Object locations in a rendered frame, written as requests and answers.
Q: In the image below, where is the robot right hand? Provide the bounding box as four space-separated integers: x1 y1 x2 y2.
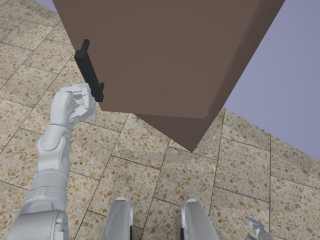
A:
244 216 275 240

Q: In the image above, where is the robot left hand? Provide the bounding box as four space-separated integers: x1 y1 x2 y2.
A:
49 83 97 131

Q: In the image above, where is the left robot thigh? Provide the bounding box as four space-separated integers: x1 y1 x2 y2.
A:
99 200 133 240

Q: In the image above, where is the cupboard door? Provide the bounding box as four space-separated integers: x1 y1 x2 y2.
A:
52 0 260 119

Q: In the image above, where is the robot thigh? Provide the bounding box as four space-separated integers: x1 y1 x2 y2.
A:
180 201 220 240
99 200 133 240

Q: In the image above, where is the handle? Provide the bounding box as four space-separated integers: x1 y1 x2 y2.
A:
74 39 105 103

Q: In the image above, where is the robot left forearm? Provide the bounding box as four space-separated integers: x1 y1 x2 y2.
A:
6 124 73 240

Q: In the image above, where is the right robot thigh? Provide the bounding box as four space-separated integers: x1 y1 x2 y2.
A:
180 201 220 240

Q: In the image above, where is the left robot upper arm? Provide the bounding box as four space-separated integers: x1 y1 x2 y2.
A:
9 209 70 240

